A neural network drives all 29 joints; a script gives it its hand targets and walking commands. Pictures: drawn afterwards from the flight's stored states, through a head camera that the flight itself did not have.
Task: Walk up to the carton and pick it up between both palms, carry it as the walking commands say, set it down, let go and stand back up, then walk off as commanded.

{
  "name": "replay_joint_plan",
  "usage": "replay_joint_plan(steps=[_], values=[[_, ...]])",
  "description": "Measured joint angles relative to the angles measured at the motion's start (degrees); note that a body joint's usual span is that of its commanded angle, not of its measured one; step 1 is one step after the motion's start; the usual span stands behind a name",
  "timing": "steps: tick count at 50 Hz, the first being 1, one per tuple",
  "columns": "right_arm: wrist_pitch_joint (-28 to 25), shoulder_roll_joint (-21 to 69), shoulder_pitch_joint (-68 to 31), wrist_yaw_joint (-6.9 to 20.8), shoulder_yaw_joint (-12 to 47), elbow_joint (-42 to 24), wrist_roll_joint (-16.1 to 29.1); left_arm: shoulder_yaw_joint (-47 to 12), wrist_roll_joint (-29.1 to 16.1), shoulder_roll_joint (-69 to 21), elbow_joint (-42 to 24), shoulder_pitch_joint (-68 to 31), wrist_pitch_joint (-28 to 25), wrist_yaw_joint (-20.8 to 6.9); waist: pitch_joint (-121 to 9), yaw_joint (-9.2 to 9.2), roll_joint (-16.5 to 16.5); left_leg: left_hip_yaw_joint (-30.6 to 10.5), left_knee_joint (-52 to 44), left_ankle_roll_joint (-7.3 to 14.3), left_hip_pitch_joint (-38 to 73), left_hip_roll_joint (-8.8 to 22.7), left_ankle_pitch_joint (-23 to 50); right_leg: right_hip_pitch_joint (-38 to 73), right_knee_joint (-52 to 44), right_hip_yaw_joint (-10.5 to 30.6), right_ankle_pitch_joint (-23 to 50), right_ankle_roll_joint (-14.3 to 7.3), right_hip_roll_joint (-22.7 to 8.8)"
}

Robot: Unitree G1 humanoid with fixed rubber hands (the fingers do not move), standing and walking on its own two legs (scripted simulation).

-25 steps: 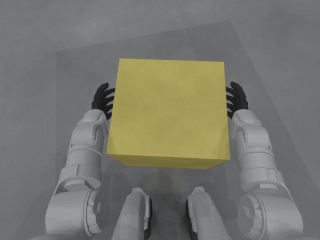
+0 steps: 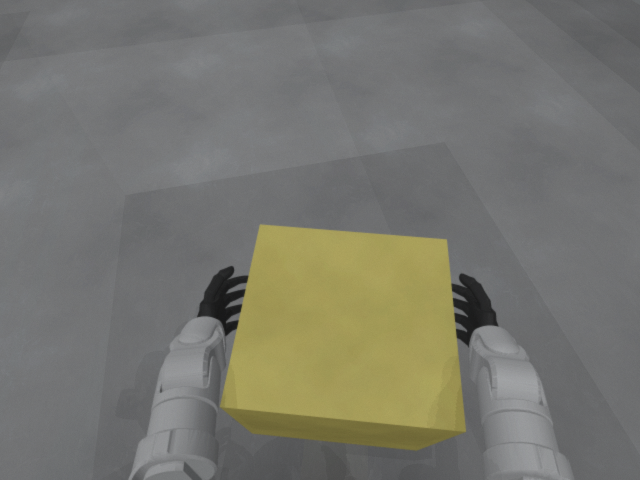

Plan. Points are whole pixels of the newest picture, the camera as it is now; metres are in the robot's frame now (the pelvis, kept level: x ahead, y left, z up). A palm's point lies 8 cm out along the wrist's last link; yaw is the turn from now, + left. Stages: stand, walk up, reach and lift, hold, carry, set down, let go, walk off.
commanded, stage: reach and lift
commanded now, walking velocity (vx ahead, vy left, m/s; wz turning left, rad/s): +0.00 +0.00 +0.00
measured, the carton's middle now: (342, 343) +0.33 -0.01 -0.09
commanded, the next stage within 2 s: hold in 1.74 s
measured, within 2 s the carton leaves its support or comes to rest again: neither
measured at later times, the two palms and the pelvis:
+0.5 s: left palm (192, 317) +0.31 +0.17 +0.07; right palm (506, 322) +0.30 -0.19 +0.06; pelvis +0.00 +0.00 +0.02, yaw +0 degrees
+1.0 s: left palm (187, 313) +0.31 +0.17 +0.08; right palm (512, 316) +0.29 -0.18 +0.08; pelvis +0.01 +0.00 +0.03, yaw +0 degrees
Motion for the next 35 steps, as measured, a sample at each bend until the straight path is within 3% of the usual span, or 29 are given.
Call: replay_joint_plan(steps=[12,27,35], values=[[3.3,0.4,2.4,0.4,1.0,-0.4,-0.2,-0.3,0.0,-0.5,-1.7,3.9,3.0,0.3,0.0,-0.01,0.0,0.0,-8.6,0.1,13.6,0.0,2.7,13.8,-9.1,0.0,3.0,0.0,-0.2],[8.8,0.4,2.3,0.4,1.0,-0.5,-0.7,0.1,0.0,-0.5,-1.7,3.9,8.3,0.3,0.0,-0.01,0.0,0.0,-14.0,-0.3,24.4,0.0,4.2,23.9,-13.1,0.0,3.8,-0.2,-0.3],[12.5,0.4,3.8,-0.1,2.7,-5.5,-0.7,-1.7,0.0,-0.5,-5.6,5.3,11.3,0.3,0.1,0.0,0.0,0.0,-18.1,-0.5,28.7,0.1,5.4,28.2,-17.1,0.0,5.0,-0.3,-0.3]])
